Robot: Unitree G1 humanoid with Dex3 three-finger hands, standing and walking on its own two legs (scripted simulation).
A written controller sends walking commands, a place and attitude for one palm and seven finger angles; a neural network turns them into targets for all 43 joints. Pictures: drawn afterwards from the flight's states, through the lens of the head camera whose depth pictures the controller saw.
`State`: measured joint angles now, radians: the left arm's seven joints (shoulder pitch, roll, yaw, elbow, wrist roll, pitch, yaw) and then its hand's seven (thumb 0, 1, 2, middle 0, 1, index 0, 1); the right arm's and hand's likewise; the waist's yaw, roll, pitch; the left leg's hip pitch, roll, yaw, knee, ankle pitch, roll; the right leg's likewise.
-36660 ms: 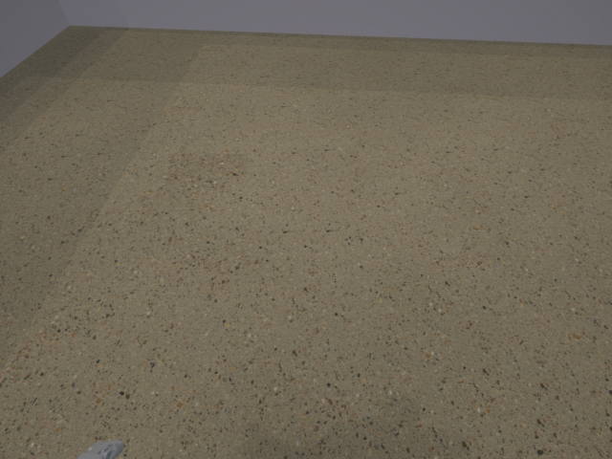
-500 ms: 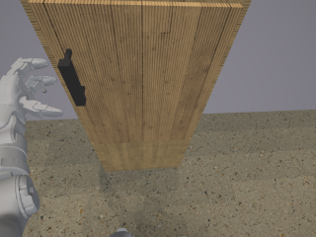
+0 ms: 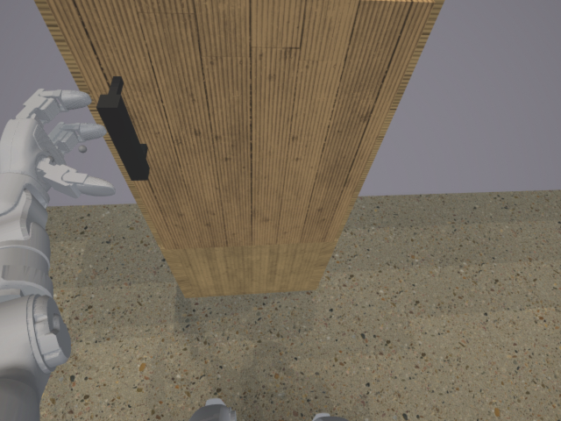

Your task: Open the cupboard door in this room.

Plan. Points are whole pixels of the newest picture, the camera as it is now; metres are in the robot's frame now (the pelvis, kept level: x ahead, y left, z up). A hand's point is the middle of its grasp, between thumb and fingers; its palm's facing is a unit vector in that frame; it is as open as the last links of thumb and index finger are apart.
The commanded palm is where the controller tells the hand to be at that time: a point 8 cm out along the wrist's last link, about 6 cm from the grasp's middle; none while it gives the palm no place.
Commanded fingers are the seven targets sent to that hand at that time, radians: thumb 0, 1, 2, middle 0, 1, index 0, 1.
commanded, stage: slide the fingers in behind the handle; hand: left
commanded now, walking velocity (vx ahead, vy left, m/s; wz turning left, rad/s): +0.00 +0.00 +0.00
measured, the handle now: (129, 131) +0.49 +0.21 +0.11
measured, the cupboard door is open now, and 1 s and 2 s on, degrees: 0 0 0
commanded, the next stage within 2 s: move the hooked fingers beside the handle in 1.46 s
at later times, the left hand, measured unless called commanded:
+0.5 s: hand (91, 153) +0.45 +0.25 +0.11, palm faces +0.08 -1.00 +0.02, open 14.1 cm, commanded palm +0.43 +0.28 +0.11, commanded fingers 0.00 -0.50 0.30 -0.30 -1.20 -0.30 -1.20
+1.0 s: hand (99, 157) +0.44 +0.24 +0.11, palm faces +0.14 -0.99 +0.01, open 14.6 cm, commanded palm +0.43 +0.24 +0.11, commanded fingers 0.00 -0.50 0.30 -0.30 -1.20 -0.30 -1.20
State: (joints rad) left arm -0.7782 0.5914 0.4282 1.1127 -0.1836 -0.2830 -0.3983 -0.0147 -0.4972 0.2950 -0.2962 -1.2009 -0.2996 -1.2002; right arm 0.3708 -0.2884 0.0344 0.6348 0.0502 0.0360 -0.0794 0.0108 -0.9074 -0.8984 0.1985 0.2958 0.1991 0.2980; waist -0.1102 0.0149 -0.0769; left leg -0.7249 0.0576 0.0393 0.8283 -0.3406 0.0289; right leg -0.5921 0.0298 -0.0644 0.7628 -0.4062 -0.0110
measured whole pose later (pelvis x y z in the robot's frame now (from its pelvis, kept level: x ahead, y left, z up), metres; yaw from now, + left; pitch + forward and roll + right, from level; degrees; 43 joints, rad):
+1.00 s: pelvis +0.00 +0.01 +0.00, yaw +2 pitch +12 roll -3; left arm -0.75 0.41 0.26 1.00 -0.21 -0.29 -0.17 -0.01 -0.50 0.29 -0.15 -1.15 -0.17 -1.17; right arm 0.36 -0.26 0.02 0.69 0.04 -0.01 -0.04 0.01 -0.91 -0.90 0.20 0.30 0.20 0.30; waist -0.06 0.03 -0.08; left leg -0.71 0.03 0.01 0.85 -0.35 0.04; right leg -0.56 0.01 -0.09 0.77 -0.42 0.00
